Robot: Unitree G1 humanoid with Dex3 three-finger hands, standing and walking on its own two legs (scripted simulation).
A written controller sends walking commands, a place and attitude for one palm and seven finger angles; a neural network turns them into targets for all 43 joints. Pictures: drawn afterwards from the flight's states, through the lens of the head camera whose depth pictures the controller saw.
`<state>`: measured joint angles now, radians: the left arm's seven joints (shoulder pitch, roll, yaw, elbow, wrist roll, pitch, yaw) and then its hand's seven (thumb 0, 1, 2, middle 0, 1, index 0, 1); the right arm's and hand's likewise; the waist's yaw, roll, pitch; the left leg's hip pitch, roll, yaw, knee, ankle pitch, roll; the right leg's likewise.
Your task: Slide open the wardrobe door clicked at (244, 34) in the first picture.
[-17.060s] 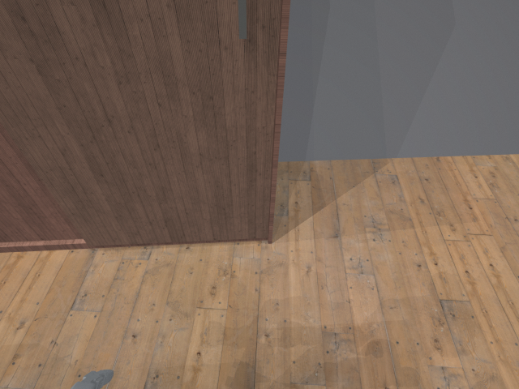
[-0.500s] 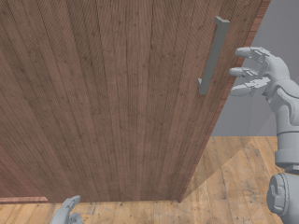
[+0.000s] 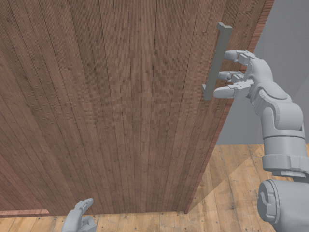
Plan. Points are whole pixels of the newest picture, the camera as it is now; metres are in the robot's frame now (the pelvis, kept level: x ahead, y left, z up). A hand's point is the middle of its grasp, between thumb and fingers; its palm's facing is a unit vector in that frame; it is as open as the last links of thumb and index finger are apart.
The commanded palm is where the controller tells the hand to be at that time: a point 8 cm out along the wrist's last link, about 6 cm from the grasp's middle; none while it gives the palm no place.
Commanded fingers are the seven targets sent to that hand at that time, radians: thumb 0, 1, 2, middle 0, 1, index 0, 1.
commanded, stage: feel for the door with the fingertips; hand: right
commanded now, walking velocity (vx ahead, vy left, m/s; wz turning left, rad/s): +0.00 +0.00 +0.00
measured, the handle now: (213, 63) +0.46 -0.11 +0.27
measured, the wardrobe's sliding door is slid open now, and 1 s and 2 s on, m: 0.00 0.00 0.00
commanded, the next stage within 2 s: slide the fingers in behind the handle in 0.46 s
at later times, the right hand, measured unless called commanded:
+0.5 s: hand (230, 74) +0.41 -0.14 +0.27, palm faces +0.01 +1.00 -0.03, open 13.9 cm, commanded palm +0.39 -0.20 +0.27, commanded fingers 0.00 0.50 -0.30 0.30 1.20 0.30 1.20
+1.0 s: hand (237, 80) +0.40 -0.16 +0.26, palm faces -0.04 +1.00 -0.03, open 14.0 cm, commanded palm +0.38 -0.20 +0.27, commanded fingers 0.00 0.50 -0.30 0.30 1.20 0.30 1.20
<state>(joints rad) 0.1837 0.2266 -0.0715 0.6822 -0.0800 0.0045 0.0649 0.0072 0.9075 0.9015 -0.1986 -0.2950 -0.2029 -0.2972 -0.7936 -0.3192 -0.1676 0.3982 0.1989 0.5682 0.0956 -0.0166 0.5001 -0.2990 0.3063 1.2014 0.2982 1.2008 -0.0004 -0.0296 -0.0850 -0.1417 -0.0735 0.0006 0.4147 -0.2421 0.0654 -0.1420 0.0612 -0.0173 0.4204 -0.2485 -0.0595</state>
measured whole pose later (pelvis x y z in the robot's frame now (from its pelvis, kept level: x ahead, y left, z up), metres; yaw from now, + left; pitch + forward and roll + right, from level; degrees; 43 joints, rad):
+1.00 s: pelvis -0.01 +0.00 +0.00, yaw +0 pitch -1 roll +1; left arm 0.24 0.26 -0.04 0.69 -0.10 -0.03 0.07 0.01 0.91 0.90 -0.20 -0.29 -0.20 -0.30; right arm -0.79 -0.39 -0.19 0.49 0.21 0.45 0.17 -0.02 0.50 -0.30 0.31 1.20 0.30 1.20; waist 0.01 -0.03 -0.09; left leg -0.18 -0.09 0.00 0.42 -0.23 0.07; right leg -0.19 0.05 -0.02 0.46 -0.25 -0.06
